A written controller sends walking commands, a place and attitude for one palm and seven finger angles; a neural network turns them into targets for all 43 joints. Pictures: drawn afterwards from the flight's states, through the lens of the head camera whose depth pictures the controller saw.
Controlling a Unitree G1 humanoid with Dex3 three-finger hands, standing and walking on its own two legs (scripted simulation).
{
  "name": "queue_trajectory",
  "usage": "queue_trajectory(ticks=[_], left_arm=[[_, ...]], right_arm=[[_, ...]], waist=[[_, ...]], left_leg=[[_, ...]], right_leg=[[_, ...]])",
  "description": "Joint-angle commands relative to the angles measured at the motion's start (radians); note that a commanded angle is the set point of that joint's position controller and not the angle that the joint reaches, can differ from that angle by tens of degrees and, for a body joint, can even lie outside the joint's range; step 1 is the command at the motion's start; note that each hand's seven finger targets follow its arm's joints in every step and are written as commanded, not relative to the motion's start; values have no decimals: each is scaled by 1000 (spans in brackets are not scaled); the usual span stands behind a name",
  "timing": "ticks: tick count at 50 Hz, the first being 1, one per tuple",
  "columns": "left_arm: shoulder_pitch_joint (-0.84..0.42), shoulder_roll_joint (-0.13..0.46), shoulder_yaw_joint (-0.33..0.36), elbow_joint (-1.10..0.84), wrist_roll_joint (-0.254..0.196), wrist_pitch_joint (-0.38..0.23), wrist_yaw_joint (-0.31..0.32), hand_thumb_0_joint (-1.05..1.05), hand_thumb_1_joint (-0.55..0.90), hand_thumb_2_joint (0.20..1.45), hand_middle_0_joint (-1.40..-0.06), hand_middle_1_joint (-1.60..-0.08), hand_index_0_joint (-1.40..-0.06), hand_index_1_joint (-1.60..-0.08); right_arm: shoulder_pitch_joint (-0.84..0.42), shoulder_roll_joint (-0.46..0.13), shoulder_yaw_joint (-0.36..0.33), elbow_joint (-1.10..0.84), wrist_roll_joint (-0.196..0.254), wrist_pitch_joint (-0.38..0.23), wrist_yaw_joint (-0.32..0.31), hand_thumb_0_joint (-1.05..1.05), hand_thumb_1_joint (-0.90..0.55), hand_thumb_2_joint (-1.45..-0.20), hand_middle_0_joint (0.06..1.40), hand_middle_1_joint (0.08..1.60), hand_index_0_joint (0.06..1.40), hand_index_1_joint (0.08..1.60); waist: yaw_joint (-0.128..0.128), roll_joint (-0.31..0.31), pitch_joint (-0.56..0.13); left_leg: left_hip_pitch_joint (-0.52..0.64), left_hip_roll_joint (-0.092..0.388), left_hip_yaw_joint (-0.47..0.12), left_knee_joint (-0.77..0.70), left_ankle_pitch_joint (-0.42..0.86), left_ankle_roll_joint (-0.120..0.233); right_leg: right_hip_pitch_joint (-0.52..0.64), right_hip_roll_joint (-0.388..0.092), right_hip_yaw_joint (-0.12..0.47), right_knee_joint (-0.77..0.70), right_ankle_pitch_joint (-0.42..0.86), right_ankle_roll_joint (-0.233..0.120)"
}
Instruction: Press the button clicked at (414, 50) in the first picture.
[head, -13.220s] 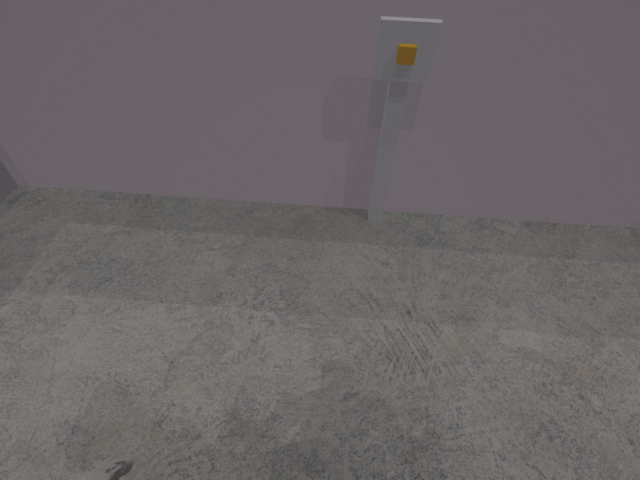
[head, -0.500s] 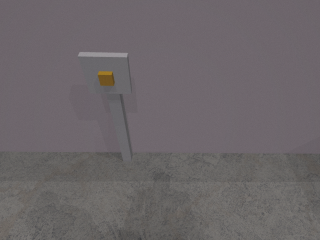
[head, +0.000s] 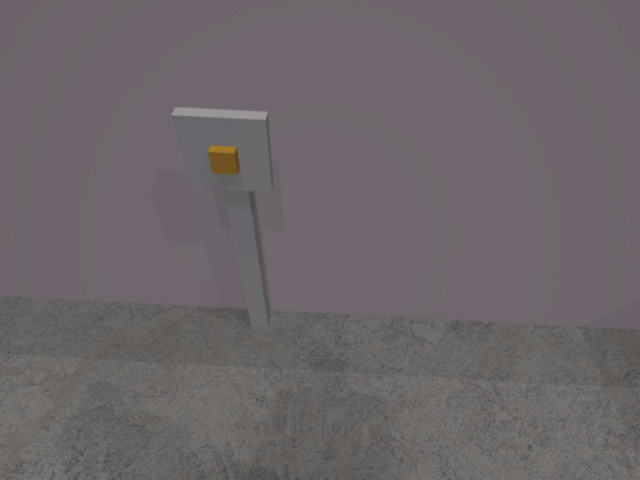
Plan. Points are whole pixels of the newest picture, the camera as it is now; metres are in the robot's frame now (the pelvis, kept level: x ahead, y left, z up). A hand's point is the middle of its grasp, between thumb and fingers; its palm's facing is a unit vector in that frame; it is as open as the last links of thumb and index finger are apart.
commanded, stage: shuffle to correct the standing spot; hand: left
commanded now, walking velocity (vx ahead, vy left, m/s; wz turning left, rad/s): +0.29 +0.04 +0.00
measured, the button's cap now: (224, 159) +0.69 +0.24 -0.01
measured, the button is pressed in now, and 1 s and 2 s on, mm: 0 0 0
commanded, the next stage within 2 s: come to a stop and stand still in 0.62 s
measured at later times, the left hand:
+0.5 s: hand (158, 454) +0.19 +0.25 -0.17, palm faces +0.04 -0.98 -0.17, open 7.4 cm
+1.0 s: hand (203, 368) +0.32 +0.22 -0.17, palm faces +0.04 -0.98 -0.22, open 7.2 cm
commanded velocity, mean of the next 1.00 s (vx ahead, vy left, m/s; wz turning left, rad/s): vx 0.07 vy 0.02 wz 0.00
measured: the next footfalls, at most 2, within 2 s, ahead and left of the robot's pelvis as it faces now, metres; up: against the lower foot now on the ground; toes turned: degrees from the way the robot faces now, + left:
left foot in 0.24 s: +0.17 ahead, +0.16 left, +0.00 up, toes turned +6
right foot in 0.70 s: +0.31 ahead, -0.06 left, +0.00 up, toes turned -7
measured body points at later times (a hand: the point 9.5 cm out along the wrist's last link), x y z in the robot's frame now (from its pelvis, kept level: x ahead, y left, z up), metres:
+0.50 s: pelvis +0.14 +0.07 +0.01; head +0.17 +0.08 +0.46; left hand +0.18 +0.30 -0.15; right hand +0.14 -0.15 -0.14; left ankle +0.13 +0.16 -0.74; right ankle +0.16 -0.06 -0.66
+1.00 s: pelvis +0.26 +0.03 +0.00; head +0.29 +0.04 +0.45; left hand +0.32 +0.27 -0.15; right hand +0.30 -0.20 -0.16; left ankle +0.30 +0.15 -0.71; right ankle +0.27 -0.06 -0.74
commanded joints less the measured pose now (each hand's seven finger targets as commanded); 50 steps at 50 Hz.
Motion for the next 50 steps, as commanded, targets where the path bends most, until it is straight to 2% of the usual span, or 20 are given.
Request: queue_trajectory(ticks=[1, 6, 10, 11, 12, 13, 14, 15, 17, 20, 29, 31, 33, 34, 35, 36, 39, 42, 46, 50], left_arm=[[163, 152, 57, -8, 6, -32, 12, 0, 900, 900, -200, -300, -200, -300], [144, 159, 63, -1, 13, -58, 4, 0, 900, 900, -200, -300, -200, -300], [107, 161, 64, 7, 7, -51, -7, 0, 900, 900, -200, -300, -200, -300], [112, 139, 57, 6, 2, -51, -11, 0, 900, 900, -200, -300, -200, -300], [131, 78, 47, -20, -9, -49, -17, 0, 900, 900, -200, -300, -200, -300], [87, 78, 45, -55, -7, -49, -14, 0, 900, 900, -200, -300, -200, -300], [33, 86, 48, -81, -4, -48, -14, 0, 900, 900, -200, -300, -200, -300], [-18, 70, 47, -83, 2, -49, -12, 0, 900, 900, -200, -300, -200, -300], [1, 55, 52, -63, 10, -36, -23, 0, 900, 900, -200, -300, -200, -300], [41, 28, 50, -50, 13, -16, -32, 0, 900, 900, -200, -300, -200, -300], [-215, 62, 53, -154, 4, -16, -30, 0, 900, 900, -200, -300, -200, -300], [-209, 58, 55, -154, 6, -23, -32, 0, 900, 900, -200, -300, -200, -300], [-105, 92, 63, -113, 8, -36, -29, 0, 900, 900, -200, -300, -200, -300], [-15, 146, 74, -86, 10, -47, -20, 0, 900, 900, -200, -300, -200, -300], [97, 230, 96, -53, 13, -55, -10, 0, 900, 900, -200, -300, -200, -300], [149, 266, 92, -43, -4, -50, -9, 0, 900, 900, -200, -300, -200, -300], [-58, 153, 66, -81, -7, -51, 7, 0, 900, 900, -200, -300, -200, -300], [-151, 126, 48, -111, 2, -42, 18, 0, 900, 900, -200, -300, -200, -300], [-104, 183, 74, -117, 1, -10, 26, 0, 900, 900, -200, -300, -200, -300], [-118, 211, 88, -125, 1, 8, 26, 0, 900, 900, -200, -300, -200, -300]], right_arm=[[-117, -86, -40, -133, -4, -32, 12, 0, -900, -900, 200, 300, 200, 300], [-143, -53, -43, -165, 7, -47, 27, 0, -900, -900, 200, 300, 200, 300], [48, -57, -42, -111, 4, -70, 17, 0, -900, -900, 200, 300, 200, 300], [177, -117, -54, -72, -1, -76, 4, 0, -900, -900, 200, 300, 200, 300], [278, -229, -79, -56, -18, -84, -8, 0, -900, -900, 200, 300, 200, 300], [307, -267, -82, -58, -6, -72, -16, 0, -900, -900, 200, 300, 200, 300], [231, -267, -84, -82, -2, -63, -15, 0, -900, -900, 200, 300, 200, 300], [157, -217, -76, -93, -7, -70, -13, 0, -900, -900, 200, 300, 200, 300], [44, -131, -50, -118, -8, -85, -15, 0, -900, -900, 200, 300, 200, 300], [30, -106, -45, -105, -6, -107, -19, 0, -900, -900, 200, 300, 200, 300], [95, -136, -61, -77, -18, -89, -17, 0, -900, -900, 200, 300, 200, 300], [89, -141, -63, -76, -20, -80, -18, 0, -900, -900, 200, 300, 200, 300], [94, -126, -57, -69, -14, -74, -16, 0, -900, -900, 200, 300, 200, 300], [93, -102, -55, -67, -3, -79, -8, 0, -900, -900, 200, 300, 200, 300], [113, -49, -44, -89, 5, -85, -4, 0, -900, -900, 200, 300, 200, 300], [65, -80, -44, -112, 6, -75, -8, 0, -900, -900, 200, 300, 200, 300], [7, -57, -47, -88, 6, -51, -11, 0, -900, -900, 200, 300, 200, 300], [58, 6, -35, -55, 15, -13, -19, 0, -900, -900, 200, 300, 200, 300], [-3, -23, -51, -96, 10, 12, -16, 0, -900, -900, 200, 300, 200, 300], [-34, -61, -67, -131, 7, 14, -19, 0, -900, -900, 200, 300, 200, 300]], waist=[[57, -98, 238], [32, -77, 164], [-58, -55, 59], [-104, 40, -16], [-118, 307, -101], [-119, 313, -143], [-103, 183, -66], [-78, 101, 11], [-14, 75, 89], [28, 67, 52], [-30, 93, 57], [-25, 77, 48], [22, 27, -8], [66, -66, -74], [95, -310, -165], [109, -295, -170], [26, -90, -17], [-37, -80, -6], [9, -115, -21], [-1, -140, -41]], left_leg=[[-432, 63, -63, 322, -89, -2], [-341, 78, -39, 209, -27, -17], [103, -16, 70, -68, 152, -2], [287, 42, -9, -105, 153, 21], [414, 315, -396, -215, 156, 115], [398, 426, -612, -364, 164, 196], [290, 452, -602, -383, 64, 244], [160, 414, -535, -398, 27, 226], [16, 340, -376, -423, 66, 167], [-2, 257, -170, -409, 333, 136], [127, 278, -128, -362, 454, 140], [108, 271, -121, -314, 422, 120], [58, 204, -74, -161, 378, 67], [-57, 157, -31, 1, 323, 31], [-259, 30, 70, 262, 3, -17], [-340, -2, 10, 493, -287, -29], [-284, 87, -75, 548, -121, -55], [-99, 70, -45, 301, -51, -84], [-109, 26, -13, 174, -2, -93], [-61, 26, -23, 22, 68, -90]], right_leg=[[4, -401, 463, -364, -249, -201], [33, -343, 264, -270, 191, -169], [-128, -201, 70, -21, 330, -71], [-205, -157, 32, 198, 322, -46], [-407, -35, -57, 516, -59, 6], [-486, -4, 26, 740, -242, -3], [-522, -56, 68, 843, -214, -18], [-558, -85, 68, 883, -140, -17], [-523, -134, 81, 827, -7, 7], [-452, -128, 48, 715, 83, 36], [-393, -100, -2, 262, 76, 42], [-294, -72, -27, 168, 103, 35], [-74, -47, -43, 21, 186, 30], [117, -131, 69, 7, 237, -4], [324, -369, 367, -53, 407, -93], [316, -469, 469, -121, 549, -186], [32, -387, 263, -148, 730, -156], [-145, -304, 64, -113, 902, -114], [-84, -312, 100, -64, 865, -137], [-58, -321, 129, 11, 830, -132]])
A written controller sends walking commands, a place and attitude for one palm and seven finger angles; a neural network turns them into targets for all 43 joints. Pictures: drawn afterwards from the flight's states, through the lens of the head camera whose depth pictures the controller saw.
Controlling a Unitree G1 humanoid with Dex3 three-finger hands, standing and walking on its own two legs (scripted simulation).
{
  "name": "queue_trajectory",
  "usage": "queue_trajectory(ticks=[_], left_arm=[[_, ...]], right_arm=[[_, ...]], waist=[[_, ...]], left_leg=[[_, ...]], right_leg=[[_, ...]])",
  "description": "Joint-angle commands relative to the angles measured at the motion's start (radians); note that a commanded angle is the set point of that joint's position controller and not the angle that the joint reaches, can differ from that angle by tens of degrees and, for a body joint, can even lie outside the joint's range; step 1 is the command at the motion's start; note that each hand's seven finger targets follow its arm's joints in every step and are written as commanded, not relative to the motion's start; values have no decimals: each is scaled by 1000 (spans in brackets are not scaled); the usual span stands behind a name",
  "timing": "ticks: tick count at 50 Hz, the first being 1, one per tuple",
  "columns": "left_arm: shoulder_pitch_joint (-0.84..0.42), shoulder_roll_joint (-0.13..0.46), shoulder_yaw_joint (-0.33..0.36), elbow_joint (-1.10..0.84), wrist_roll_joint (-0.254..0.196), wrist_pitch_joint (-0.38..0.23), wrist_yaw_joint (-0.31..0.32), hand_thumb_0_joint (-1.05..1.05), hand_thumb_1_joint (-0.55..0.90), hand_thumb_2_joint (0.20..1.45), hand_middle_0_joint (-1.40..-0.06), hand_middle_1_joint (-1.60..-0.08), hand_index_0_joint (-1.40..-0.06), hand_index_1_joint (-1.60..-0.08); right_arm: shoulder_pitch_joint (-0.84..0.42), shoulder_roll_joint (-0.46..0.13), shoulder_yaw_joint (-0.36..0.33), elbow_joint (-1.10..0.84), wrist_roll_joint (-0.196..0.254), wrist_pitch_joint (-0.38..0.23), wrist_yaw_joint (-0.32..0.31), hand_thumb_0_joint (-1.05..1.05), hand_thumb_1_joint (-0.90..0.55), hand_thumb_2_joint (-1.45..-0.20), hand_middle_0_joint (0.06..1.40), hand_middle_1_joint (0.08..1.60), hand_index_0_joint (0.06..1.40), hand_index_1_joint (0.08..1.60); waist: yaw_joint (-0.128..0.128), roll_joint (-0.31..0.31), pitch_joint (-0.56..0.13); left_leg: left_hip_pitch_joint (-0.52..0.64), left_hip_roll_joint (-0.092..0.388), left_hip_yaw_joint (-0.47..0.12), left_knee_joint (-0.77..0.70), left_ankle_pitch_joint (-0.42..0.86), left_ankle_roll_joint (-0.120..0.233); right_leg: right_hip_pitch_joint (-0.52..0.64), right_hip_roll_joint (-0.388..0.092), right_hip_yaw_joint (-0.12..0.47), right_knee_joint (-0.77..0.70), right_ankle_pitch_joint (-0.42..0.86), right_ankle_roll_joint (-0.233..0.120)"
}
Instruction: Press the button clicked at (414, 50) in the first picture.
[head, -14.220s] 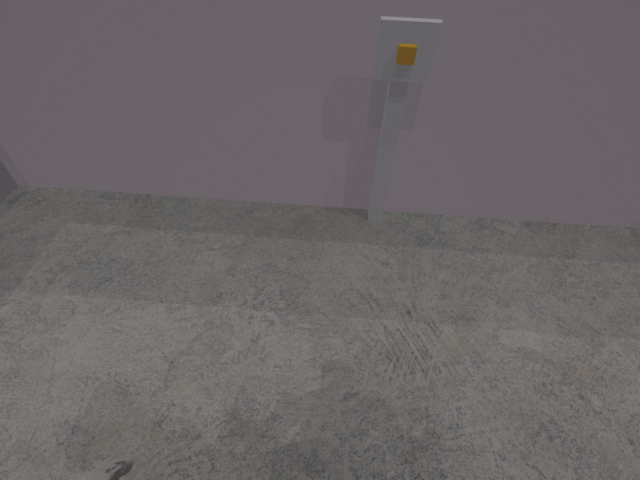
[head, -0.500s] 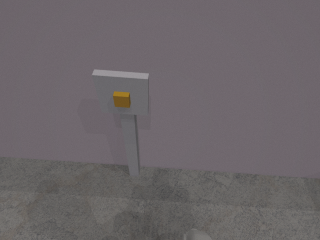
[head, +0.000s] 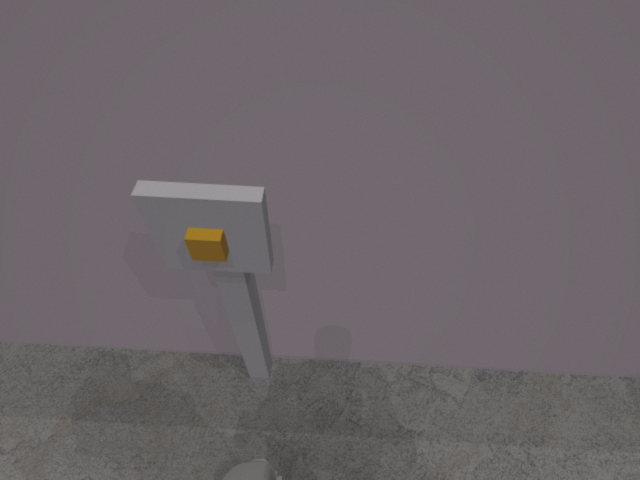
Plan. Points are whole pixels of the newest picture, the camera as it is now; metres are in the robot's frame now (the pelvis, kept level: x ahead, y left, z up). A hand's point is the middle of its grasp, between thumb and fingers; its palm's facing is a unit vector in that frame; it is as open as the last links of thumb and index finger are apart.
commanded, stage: come to a stop and stand still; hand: left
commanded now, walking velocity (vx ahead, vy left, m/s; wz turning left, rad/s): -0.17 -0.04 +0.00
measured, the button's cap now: (208, 243) +0.43 +0.20 -0.01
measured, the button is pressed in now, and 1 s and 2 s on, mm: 0 0 0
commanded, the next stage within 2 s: look again from close up in 1.28 s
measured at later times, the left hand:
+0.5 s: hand out of the picture -0.05 +0.17 -0.17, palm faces +0.01 -0.97 -0.22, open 7.4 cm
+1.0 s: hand out of the picture -0.13 +0.16 -0.18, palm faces +0.07 -0.99 -0.14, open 7.4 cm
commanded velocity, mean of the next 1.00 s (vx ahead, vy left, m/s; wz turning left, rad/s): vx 0.06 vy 0.01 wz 0.00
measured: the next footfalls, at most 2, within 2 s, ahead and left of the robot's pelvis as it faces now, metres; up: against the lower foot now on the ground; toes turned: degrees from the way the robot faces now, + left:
left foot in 0.06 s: +0.10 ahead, +0.11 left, +0.00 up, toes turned +5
right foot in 0.48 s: -0.07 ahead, -0.11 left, +0.00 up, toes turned -6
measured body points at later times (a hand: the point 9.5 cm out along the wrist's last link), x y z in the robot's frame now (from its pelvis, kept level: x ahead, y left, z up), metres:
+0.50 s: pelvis -0.07 -0.01 +0.00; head -0.06 -0.02 +0.45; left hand -0.05 +0.22 -0.15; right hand -0.01 -0.24 -0.16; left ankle +0.06 +0.11 -0.73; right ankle -0.13 -0.12 -0.74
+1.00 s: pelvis -0.05 +0.02 +0.00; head -0.03 +0.03 +0.45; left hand -0.13 +0.21 -0.17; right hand -0.01 -0.21 -0.15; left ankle -0.04 +0.13 -0.73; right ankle -0.12 -0.11 -0.73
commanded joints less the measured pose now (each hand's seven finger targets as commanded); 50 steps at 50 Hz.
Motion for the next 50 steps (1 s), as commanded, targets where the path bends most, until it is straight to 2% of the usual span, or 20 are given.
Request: queue_trajectory(ticks=[1, 2, 4, 5, 9, 13, 19, 22, 23, 24, 25, 28, 34, 41, 43, 45, 46, 47, 49, 50], left_arm=[[59, 154, 44, -40, -6, 7, 10, 0, 900, 900, -200, -300, -200, -300], [59, 137, 40, -45, -9, 13, 10, 0, 900, 900, -200, -300, -200, -300], [106, 61, 21, -57, -22, 27, 11, 0, 900, 900, -200, -300, -200, -300], [99, 82, 25, -60, -18, 33, 19, 0, 900, 900, -200, -300, -200, -300], [113, 79, 35, -24, -2, 45, 5, 0, 900, 900, -200, -300, -200, -300], [144, 67, 31, -20, -1, 60, -4, 0, 900, 900, -200, -300, -200, -300], [163, 32, 7, 2, 0, 52, -16, 0, 900, 900, -200, -300, -200, -300], [327, 17, 4, 71, -4, 38, -15, 0, 900, 900, -200, -300, -200, -300], [356, 57, 9, 79, 4, 35, -9, 0, 900, 900, -200, -300, -200, -300], [322, 121, 15, 66, 11, 29, -4, 0, 900, 900, -200, -300, -200, -300], [216, 142, 14, 20, 7, 25, -1, 0, 900, 900, -200, -300, -200, -300], [129, 91, 4, 10, -5, -18, -3, 0, 900, 900, -200, -300, -200, -300], [309, 81, 4, 82, -1, -46, -6, 0, 900, 900, -200, -300, -200, -300], [304, 89, 7, 124, 6, -31, -1, 0, 900, 900, -200, -300, -200, -300], [273, 62, -1, 130, -2, -23, 0, 0, 900, 900, -200, -300, -200, -300], [301, -2, -18, 130, -9, -18, 2, 0, 900, 900, -200, -300, -200, -300], [300, -25, -24, 133, -9, -11, 6, 0, 900, 900, -200, -300, -200, -300], [286, -36, -26, 131, -5, -5, 10, 0, 900, 900, -200, -300, -200, -300], [254, -31, -30, 141, -8, 9, 5, 0, 900, 900, -200, -300, -200, -300], [250, -23, -29, 144, -8, 8, 4, 0, 900, 900, -200, -300, -200, -300]], right_arm=[[116, -46, -16, -33, -6, -8, -3, 0, -900, -900, 200, 300, 200, 300], [141, -69, -20, -30, -8, -15, -5, 0, -900, -900, 200, 300, 200, 300], [138, -180, -32, -65, -11, -26, -9, 0, -900, -900, 200, 300, 200, 300], [123, -184, -29, -77, -18, -22, -11, 0, -900, -900, 200, 300, 200, 300], [-28, -125, -7, -122, -21, -35, -26, 0, -900, -900, 200, 300, 200, 300], [12, -138, -17, -111, -16, -34, -22, 0, -900, -900, 200, 300, 200, 300], [58, -165, -38, -71, -32, -18, 0, 0, -900, -900, 200, 300, 200, 300], [35, -152, -44, -58, -27, -5, 8, 0, -900, -900, 200, 300, 200, 300], [29, -96, -36, -63, -16, 2, 10, 0, -900, -900, 200, 300, 200, 300], [-1, -34, -18, -79, -9, 4, 13, 0, -900, -900, 200, 300, 200, 300], [-36, -59, -19, -98, -19, 3, 21, 0, -900, -900, 200, 300, 200, 300], [29, -72, -22, -44, -24, -6, 35, 0, -900, -900, 200, 300, 200, 300], [21, -79, -13, -39, -20, -29, 38, 0, -900, -900, 200, 300, 200, 300], [33, -36, 10, -25, -4, -39, 21, 0, -900, -900, 200, 300, 200, 300], [112, -40, 15, 16, -3, -56, 9, 0, -900, -900, 200, 300, 200, 300], [188, -134, -4, 42, -6, -69, -7, 0, -900, -900, 200, 300, 200, 300], [197, -163, -6, 47, -8, -61, -12, 0, -900, -900, 200, 300, 200, 300], [180, -159, -7, 46, -13, -53, -14, 0, -900, -900, 200, 300, 200, 300], [119, -124, 8, 52, -10, -53, -22, 0, -900, -900, 200, 300, 200, 300], [104, -103, 12, 52, -10, -54, -24, 0, -900, -900, 200, 300, 200, 300]], waist=[[-8, -130, -116], [-19, -77, -139], [-16, 280, -186], [-25, 193, -181], [21, 124, -123], [-1, 127, -175], [-34, 190, -148], [34, 93, -112], [41, -46, -80], [32, -232, -19], [31, -219, 79], [-10, -162, 132], [48, -109, 97], [44, -165, -12], [10, -137, -50], [-2, 81, -139], [2, 135, -132], [3, 108, -76], [12, 228, -29], [17, 182, -17]], left_leg=[[147, -1, 1, -201, 167, 2], [259, 48, -22, -278, 382, 23], [317, 385, -327, -363, 1095, 237], [242, 387, -267, -357, 1023, 289], [161, 283, -197, -403, 680, 249], [213, 253, -198, -471, 345, 217], [207, 225, -256, -589, -99, 168], [65, 122, -135, -550, -182, 72], [-16, 45, -56, -413, -155, 23], [-72, -30, 11, -218, -77, -5], [-97, -5, -9, -79, -61, 7], [-107, 19, -33, 91, 94, 23], [-211, 34, -8, 105, 90, 2], [51, 1, 33, -180, 44, 6], [264, -5, 47, -354, 237, 19], [461, 191, -120, -307, 604, 98], [418, 278, -173, -336, 650, 158], [318, 284, -159, -372, 560, 172], [269, 246, -157, -423, 558, 167], [253, 227, -134, -399, 634, 160]], right_leg=[[53, -261, 178, -12, 688, -106], [-6, -218, 149, 40, 535, -63], [-139, -8, 59, 363, -327, 59], [-105, 0, 142, 527, -380, 45], [-196, -4, 197, 682, -211, 63], [-174, -10, 167, 586, -181, 81], [-39, 1, 72, 171, -287, 57], [181, 32, 14, -177, -113, 32], [191, -66, 144, -298, -199, -6], [78, -245, 380, -429, -411, -68], [-74, -353, 461, -502, -486, -111], [-66, -263, 332, -457, -233, -72], [186, -291, 281, -363, 99, -88], [174, -265, 218, -203, 427, -82], [86, -178, 159, -94, 426, -18], [-67, -89, 83, 22, 85, 44], [-69, -70, 49, 43, -154, 64], [-49, -60, 56, 66, -232, 63], [-52, -79, 61, 96, -193, 66], [-31, -84, 71, 62, -138, 66]])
